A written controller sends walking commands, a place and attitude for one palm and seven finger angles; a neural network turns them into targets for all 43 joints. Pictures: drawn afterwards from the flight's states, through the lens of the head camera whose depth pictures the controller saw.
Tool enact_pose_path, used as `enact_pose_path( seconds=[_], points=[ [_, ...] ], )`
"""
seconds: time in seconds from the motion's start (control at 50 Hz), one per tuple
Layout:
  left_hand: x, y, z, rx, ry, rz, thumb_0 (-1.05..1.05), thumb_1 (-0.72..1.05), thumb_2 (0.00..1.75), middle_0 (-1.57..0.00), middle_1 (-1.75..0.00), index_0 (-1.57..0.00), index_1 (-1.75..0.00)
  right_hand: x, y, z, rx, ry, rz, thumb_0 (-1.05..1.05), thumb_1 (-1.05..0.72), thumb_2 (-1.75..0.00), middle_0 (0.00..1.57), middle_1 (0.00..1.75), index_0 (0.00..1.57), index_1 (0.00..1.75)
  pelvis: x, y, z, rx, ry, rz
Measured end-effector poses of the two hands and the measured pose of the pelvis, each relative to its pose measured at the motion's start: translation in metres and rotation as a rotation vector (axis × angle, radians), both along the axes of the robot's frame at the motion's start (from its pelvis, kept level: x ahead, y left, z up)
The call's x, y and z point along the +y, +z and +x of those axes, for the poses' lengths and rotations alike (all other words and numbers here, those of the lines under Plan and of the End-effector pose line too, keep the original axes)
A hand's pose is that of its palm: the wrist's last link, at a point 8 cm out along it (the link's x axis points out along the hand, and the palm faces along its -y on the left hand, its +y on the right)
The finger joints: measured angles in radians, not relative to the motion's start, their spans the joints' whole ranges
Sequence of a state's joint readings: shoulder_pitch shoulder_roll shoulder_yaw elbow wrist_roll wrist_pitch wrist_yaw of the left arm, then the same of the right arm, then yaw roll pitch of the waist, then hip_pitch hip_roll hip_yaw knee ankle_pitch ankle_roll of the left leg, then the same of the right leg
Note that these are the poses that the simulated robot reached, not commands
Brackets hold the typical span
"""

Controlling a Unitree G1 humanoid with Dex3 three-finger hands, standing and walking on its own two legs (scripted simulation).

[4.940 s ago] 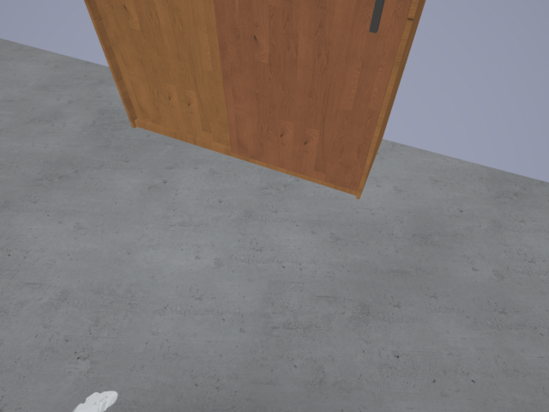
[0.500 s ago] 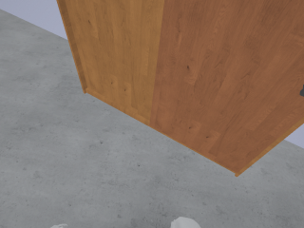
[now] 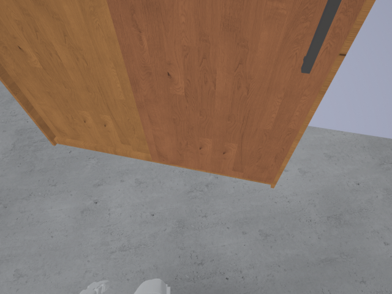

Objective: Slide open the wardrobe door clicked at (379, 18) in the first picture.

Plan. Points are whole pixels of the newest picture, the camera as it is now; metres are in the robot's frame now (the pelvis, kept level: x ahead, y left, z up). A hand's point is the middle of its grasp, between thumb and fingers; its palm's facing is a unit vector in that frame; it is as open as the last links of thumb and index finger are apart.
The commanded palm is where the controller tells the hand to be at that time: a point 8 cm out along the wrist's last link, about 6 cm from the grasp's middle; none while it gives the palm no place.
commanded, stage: turn to face it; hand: right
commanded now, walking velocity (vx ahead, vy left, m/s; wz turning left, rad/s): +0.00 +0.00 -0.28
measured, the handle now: (322, 23) +0.73 -0.30 +0.17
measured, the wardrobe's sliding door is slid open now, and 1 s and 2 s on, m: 0.00 0.00 0.00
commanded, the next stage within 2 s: take the last steps up to it in 0.18 s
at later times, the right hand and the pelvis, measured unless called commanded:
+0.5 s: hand out of the picture -0.02 -0.17 -0.17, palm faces +0.23 +0.95 -0.22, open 7.4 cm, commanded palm none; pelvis -0.01 +0.02 +0.00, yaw -10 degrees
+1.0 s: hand (284, 288) +0.17 -0.19 -0.17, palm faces +0.17 +0.96 -0.21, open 7.4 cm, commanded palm none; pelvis +0.12 +0.01 -0.02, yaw -10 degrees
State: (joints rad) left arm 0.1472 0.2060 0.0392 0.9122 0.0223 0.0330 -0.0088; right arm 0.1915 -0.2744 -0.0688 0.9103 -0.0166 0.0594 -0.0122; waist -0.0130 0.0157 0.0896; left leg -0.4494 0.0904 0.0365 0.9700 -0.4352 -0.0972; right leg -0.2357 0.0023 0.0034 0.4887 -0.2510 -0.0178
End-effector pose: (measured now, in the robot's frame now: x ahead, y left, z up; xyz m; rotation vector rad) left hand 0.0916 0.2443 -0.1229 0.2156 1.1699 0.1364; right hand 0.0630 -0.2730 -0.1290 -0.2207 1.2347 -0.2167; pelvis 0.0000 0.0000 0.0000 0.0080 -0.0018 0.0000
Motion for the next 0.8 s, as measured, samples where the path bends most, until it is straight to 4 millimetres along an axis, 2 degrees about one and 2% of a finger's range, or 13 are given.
enact_pose_path(
  seconds=[0.12, 0.2, 0.3, 0.4, 0.48, 0.56, 0.62, 0.66, 0.7, 0.8],
  points=[
    [0.016, -0.021, -0.015, 0.04, 0.008, -0.047, 0.01, 0.9, 0.9, -0.2, -0.3, -0.2, -0.3, 0.031, 0.008, 0.017, -0.092, 0.008, -0.014, 0.01, -0.9, -0.9, 0.19, 0.29, 0.2, 0.3, 0.021, -0.007, -0.002, -0.005, -0.04, -0.023],
    [0.031, -0.032, -0.023, 0.074, 0.008, -0.061, 0.01, 0.91, 0.9, -0.2, -0.3, -0.2, -0.29, 0.053, 0.013, 0.009, -0.124, -0.003, -0.018, 0.0, -0.9, -0.9, 0.2, 0.29, 0.2, 0.3, 0.033, -0.008, -0.005, -0.019, -0.08, -0.028],
    [0.04, -0.027, -0.028, 0.113, -0.016, -0.056, 0.01, 0.91, 0.9, -0.2, -0.3, -0.2, -0.29, 0.069, 0.015, -0.019, -0.09, -0.054, 0.004, 0.0, -0.9, -0.9, 0.2, 0.29, 0.2, 0.3, 0.039, -0.001, -0.009, -0.026, -0.117, -0.04],
    [0.037, -0.019, -0.028, 0.145, -0.065, -0.036, 0.01, 0.91, 0.9, -0.19, -0.3, -0.19, -0.29, 0.072, 0.008, -0.055, -0.039, -0.124, 0.036, 0.0, -0.9, -0.9, 0.2, 0.3, 0.2, 0.3, 0.038, 0.003, -0.01, -0.021, -0.15, -0.038],
    [0.023, -0.012, -0.016, 0.14, -0.121, -0.02, 0.01, 0.91, 0.9, -0.19, -0.3, -0.19, -0.29, 0.064, -0.001, -0.094, 0.027, -0.192, 0.062, 0.0, -0.9, -0.9, 0.2, 0.3, 0.21, 0.3, 0.028, 0.004, -0.008, -0.012, -0.171, -0.029],
    [-0.002, -0.009, 0.003, 0.081, -0.166, 0.002, 0.01, 0.91, 0.9, -0.19, -0.3, -0.19, -0.29, 0.049, -0.018, -0.135, 0.122, -0.261, 0.094, 0.0, -0.9, -0.9, 0.2, 0.3, 0.2, 0.3, 0.01, -0.004, -0.003, -0.01, -0.189, -0.002],
    [-0.019, -0.006, 0.005, 0.049, -0.16, 0.003, 0.01, 0.91, 0.9, -0.19, -0.3, -0.19, -0.29, 0.039, -0.024, -0.15, 0.205, -0.269, 0.109, 0.01, -0.9, -0.9, 0.2, 0.29, 0.2, 0.3, -0.001, -0.005, 0.004, -0.022, -0.178, -0.006],
    [-0.028, -0.004, -0.001, 0.057, -0.145, -0.004, 0.01, 0.91, 0.9, -0.19, -0.3, -0.2, -0.29, 0.034, -0.021, -0.146, 0.228, -0.26, 0.117, 0.01, -0.91, -0.9, 0.2, 0.29, 0.2, 0.3, -0.006, -0.001, 0.01, -0.026, -0.179, -0.003],
    [-0.034, -0.004, -0.01, 0.092, -0.131, -0.011, 0.01, 0.91, 0.9, -0.2, -0.3, -0.2, -0.29, 0.029, -0.017, -0.133, 0.213, -0.251, 0.123, 0.01, -0.91, -0.9, 0.19, 0.29, 0.2, 0.3, -0.01, 0.003, 0.017, -0.027, -0.184, -0.002],
    [-0.042, -0.01, -0.034, 0.219, -0.092, -0.038, 0.01, 0.91, 0.9, -0.2, -0.3, -0.2, -0.29, 0.022, -0.01, -0.076, 0.127, -0.227, 0.116, 0.01, -0.91, -0.9, 0.19, 0.29, 0.2, 0.3, -0.015, 0.006, 0.04, -0.023, -0.189, -0.008]
  ],
)
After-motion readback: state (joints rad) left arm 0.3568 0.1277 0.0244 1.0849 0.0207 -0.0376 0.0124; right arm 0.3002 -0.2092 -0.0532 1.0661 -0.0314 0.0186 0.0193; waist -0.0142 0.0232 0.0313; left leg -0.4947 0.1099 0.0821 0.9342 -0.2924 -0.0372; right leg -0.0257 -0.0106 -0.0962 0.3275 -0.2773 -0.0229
